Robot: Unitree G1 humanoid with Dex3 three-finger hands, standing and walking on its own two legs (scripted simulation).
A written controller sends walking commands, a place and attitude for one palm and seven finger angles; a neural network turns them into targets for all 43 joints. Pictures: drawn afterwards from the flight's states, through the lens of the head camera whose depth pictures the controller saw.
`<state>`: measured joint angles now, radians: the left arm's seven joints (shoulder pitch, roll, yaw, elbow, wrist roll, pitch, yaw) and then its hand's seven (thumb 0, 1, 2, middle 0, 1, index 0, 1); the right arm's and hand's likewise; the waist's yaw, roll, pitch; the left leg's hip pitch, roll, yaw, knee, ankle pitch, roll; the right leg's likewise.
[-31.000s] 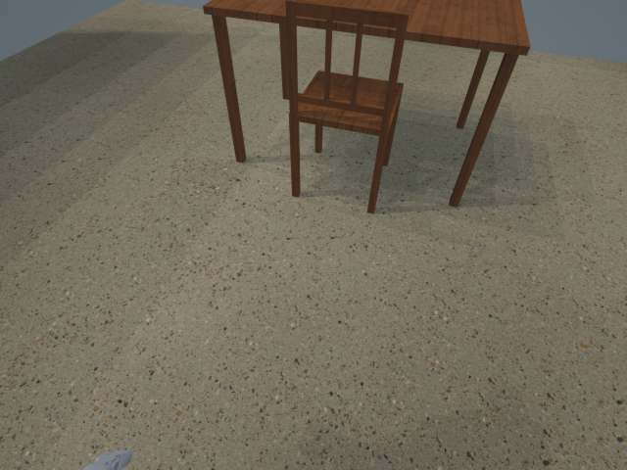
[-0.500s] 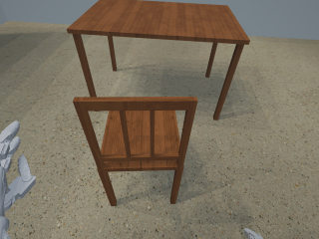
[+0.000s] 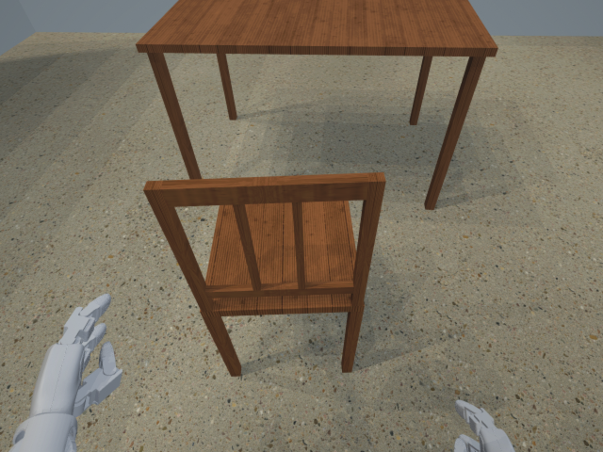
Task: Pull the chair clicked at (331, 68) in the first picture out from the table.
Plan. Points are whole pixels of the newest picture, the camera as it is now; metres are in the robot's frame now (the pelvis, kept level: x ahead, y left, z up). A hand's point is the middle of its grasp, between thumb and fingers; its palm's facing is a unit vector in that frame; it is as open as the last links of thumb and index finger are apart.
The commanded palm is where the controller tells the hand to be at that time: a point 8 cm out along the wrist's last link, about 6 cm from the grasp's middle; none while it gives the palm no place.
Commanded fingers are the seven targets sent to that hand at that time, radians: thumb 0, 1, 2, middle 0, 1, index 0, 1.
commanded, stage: let the arm hang, fingers relaxed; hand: left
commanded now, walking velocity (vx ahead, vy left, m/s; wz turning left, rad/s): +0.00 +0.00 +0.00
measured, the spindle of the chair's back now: (248, 249) +0.50 +0.15 -0.10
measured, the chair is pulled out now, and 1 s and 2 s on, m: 0.65 0.65 0.65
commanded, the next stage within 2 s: look to check the result in 1.00 s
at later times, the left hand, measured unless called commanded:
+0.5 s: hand out of the picture -0.07 +0.19 -0.16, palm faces +0.03 -0.97 -0.25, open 7.3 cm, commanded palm none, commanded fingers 0.00 0.90 0.90 -0.20 -0.30 -0.20 -0.30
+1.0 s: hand out of the picture -0.03 +0.12 -0.17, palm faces +0.04 -0.99 -0.15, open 7.3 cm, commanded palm none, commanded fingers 0.00 0.90 0.90 -0.20 -0.30 -0.20 -0.30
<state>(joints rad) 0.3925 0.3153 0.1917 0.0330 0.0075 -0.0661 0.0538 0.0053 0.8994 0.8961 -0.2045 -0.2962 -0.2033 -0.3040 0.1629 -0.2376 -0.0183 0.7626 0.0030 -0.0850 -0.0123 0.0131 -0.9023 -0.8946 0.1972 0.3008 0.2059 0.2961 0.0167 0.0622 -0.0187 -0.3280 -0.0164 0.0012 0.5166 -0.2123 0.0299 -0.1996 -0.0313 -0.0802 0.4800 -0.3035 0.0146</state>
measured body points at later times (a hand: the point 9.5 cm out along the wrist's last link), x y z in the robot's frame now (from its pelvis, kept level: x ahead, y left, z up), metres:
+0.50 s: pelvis -0.02 -0.01 +0.00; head +0.00 -0.01 +0.45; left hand -0.07 +0.24 -0.14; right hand -0.04 -0.24 -0.16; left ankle +0.03 +0.10 -0.74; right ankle -0.03 -0.12 -0.74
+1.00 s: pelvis -0.01 -0.02 +0.00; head +0.00 -0.03 +0.45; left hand -0.03 +0.18 -0.16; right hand -0.04 -0.22 -0.16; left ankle +0.03 +0.10 -0.74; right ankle -0.03 -0.12 -0.74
